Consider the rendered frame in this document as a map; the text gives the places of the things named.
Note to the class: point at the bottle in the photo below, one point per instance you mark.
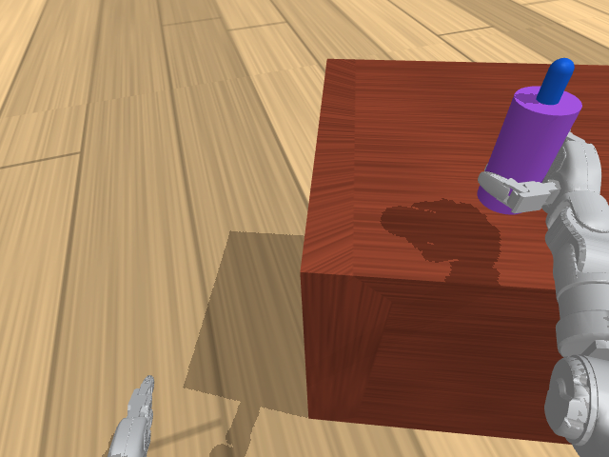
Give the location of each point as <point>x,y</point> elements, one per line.
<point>534,129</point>

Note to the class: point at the left robot hand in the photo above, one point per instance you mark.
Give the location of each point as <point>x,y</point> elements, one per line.
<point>132,435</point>

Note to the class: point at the right robot arm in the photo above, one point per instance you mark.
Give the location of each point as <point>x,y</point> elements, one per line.
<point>577,402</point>

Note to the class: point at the right robot hand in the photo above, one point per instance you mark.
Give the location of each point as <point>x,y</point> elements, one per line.
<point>576,167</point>

